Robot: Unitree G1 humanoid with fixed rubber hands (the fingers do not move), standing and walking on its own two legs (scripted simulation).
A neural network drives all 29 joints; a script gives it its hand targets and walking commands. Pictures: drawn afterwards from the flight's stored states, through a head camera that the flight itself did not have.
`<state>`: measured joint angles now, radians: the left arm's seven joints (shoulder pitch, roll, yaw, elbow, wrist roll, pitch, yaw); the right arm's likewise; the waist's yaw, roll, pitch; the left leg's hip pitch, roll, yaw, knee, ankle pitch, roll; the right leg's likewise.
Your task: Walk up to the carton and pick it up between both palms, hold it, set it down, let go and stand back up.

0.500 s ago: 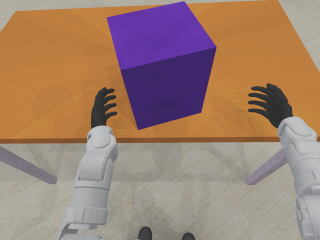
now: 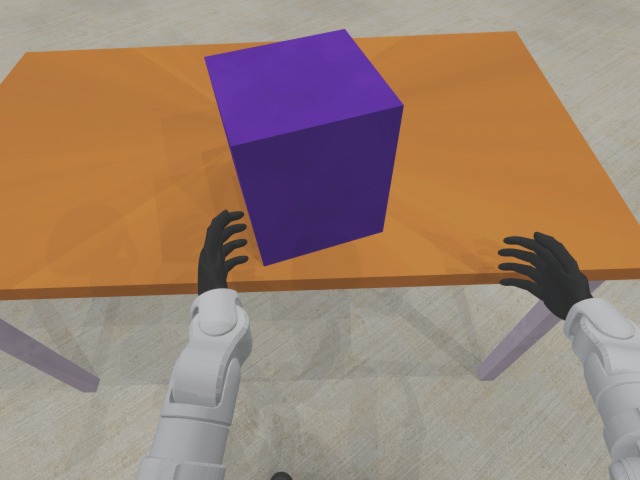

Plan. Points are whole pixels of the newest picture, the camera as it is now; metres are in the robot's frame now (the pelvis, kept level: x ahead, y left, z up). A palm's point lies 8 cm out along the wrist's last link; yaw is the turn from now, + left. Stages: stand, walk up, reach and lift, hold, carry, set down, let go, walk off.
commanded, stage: set down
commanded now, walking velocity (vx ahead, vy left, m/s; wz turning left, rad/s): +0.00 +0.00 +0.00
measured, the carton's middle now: (302, 153) +0.57 +0.08 +0.06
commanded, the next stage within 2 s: none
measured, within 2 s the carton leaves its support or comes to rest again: neither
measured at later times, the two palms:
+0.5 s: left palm (212, 322) +0.28 +0.16 +0.07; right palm (591, 344) +0.30 -0.28 +0.01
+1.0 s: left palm (209, 335) +0.27 +0.16 +0.06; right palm (596, 354) +0.28 -0.28 +0.02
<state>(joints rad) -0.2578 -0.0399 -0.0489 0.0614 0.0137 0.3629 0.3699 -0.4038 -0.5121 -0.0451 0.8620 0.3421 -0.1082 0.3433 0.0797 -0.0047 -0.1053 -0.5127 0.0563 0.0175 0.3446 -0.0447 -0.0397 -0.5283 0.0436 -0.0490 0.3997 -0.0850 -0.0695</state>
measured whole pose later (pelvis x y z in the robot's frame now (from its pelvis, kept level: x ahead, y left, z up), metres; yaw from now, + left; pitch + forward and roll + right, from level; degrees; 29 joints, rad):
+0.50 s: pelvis +0.01 +0.00 +0.00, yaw +0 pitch +9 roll +1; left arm 0.05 -0.07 -0.09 -0.12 0.01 0.30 0.36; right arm -0.11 -0.51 -0.04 0.71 0.39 -0.18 0.35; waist 0.06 -0.02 -0.10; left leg -0.43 0.06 0.02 0.35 -0.07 -0.04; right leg -0.44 0.04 -0.05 0.40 -0.12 -0.07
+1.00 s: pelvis +0.02 +0.00 +0.00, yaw +0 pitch +6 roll +1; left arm 0.09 -0.07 -0.09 -0.13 0.01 0.33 0.32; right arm -0.02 -0.51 -0.05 0.61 0.39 -0.10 0.33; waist 0.06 -0.05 -0.07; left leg -0.37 0.05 0.02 0.35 -0.09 -0.04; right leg -0.38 0.04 -0.05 0.40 -0.13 -0.07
